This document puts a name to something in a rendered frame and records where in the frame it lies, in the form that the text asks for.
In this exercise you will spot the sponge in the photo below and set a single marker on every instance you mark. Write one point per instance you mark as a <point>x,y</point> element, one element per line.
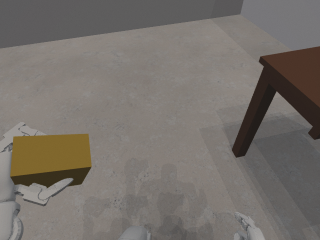
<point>48,159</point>

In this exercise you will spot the left robot thigh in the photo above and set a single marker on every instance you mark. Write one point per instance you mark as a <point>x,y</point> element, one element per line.
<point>135,233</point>

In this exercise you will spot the table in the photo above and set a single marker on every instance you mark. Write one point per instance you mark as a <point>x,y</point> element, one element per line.
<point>295,75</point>

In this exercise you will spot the robot right hand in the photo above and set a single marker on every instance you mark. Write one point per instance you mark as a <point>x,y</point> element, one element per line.
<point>253,232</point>

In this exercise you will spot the robot left hand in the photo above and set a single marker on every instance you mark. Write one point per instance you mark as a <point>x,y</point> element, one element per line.
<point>35,193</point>

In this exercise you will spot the robot left forearm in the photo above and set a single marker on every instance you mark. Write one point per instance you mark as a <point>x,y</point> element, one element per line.
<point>11,227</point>

